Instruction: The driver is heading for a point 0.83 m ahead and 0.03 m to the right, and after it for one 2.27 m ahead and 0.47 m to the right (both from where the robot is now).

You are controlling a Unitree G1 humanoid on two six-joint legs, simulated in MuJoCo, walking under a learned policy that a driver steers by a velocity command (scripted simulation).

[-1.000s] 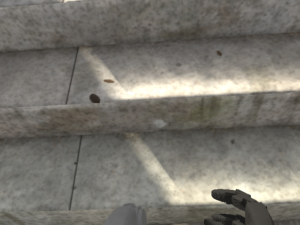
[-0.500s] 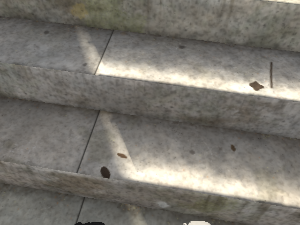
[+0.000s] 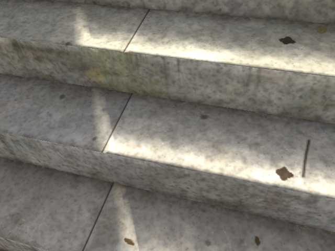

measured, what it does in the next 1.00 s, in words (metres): climbs: left foot, then right foot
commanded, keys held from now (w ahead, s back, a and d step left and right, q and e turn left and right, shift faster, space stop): no key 0.60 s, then w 0.40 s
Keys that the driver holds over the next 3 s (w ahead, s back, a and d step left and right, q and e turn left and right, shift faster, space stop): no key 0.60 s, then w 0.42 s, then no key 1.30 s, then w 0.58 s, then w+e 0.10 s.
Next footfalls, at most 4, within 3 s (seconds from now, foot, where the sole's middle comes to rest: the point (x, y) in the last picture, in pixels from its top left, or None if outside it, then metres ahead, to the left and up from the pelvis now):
0.30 left None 0.16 0.10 -0.70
0.92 right None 0.16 -0.10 -0.70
1.28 left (168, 233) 0.47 0.06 -0.51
1.78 right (232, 248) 0.41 -0.13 -0.51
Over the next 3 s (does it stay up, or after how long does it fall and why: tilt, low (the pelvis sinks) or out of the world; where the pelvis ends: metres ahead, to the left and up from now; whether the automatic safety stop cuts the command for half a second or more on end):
stays up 0.63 0.05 0.36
